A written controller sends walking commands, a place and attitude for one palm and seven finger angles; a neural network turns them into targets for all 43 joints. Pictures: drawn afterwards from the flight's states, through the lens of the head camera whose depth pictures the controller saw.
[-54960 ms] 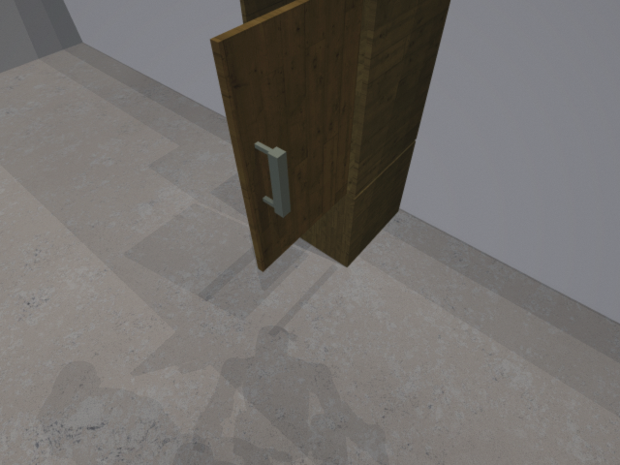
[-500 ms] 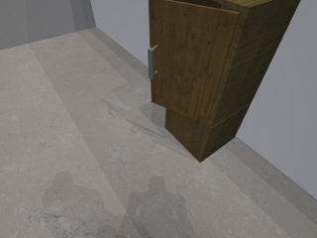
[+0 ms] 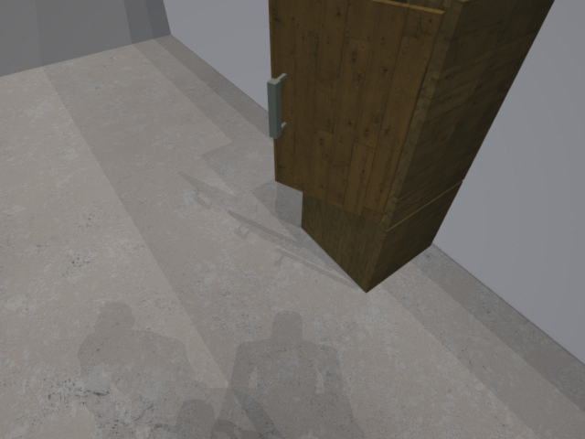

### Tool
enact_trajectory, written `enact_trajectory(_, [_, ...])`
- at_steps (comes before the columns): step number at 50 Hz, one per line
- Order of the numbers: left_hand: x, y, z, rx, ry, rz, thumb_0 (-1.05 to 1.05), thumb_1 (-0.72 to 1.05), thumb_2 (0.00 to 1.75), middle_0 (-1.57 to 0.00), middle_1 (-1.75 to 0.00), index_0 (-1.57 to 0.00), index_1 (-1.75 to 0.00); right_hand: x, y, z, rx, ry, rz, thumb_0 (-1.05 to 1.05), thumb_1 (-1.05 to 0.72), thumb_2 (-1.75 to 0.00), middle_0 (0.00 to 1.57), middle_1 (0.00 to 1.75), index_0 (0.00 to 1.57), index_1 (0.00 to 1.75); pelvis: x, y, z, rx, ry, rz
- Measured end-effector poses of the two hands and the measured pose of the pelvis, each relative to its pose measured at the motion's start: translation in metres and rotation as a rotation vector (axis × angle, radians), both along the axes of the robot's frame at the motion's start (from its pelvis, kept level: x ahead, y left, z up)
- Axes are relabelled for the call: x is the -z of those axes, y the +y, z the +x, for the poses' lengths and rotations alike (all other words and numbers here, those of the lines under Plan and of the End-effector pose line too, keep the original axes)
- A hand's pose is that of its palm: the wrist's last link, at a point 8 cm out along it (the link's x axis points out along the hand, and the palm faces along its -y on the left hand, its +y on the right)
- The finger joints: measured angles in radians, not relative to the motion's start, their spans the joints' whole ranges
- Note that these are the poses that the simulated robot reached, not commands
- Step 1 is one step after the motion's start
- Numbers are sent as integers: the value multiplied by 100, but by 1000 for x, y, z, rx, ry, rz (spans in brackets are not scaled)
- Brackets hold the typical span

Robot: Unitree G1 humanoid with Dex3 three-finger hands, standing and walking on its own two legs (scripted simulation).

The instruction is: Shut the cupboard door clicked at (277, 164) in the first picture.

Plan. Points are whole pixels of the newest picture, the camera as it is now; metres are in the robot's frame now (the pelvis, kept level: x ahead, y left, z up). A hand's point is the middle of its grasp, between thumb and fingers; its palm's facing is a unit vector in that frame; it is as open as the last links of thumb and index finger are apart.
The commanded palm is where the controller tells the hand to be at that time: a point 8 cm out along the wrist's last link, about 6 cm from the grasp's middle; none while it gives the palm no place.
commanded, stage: look to check the result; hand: left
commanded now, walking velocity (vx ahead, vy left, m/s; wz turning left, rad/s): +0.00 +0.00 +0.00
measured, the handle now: (279, 106) +0.91 +0.07 -0.04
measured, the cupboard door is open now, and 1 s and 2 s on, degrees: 23 23 23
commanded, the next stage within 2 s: walk to a spot facing it in 0.36 s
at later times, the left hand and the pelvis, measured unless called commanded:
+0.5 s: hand out of the picture +0.00 +0.15 -0.18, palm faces +0.02 -0.99 -0.17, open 7.4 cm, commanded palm none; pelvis +0.02 -0.01 +0.00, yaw +0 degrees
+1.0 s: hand out of the picture +0.04 +0.23 -0.18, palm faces +0.25 -0.94 -0.23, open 7.4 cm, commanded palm none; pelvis +0.01 +0.02 -0.01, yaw +14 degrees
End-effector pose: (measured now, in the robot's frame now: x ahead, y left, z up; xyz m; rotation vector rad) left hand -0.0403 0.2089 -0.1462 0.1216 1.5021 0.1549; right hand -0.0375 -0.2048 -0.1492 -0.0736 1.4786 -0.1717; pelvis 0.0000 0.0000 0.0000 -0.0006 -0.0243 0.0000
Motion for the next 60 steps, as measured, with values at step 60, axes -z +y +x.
enact_trajectory(60, [-20, 68, 72, -260, -315, 174, 0, 91, 90, -20, -30, -20, -30, -15, -33, 183, -423, -176, -94, 0, -90, -90, 20, 29, 20, 30, 3, -10, 13, -383, 73, -39])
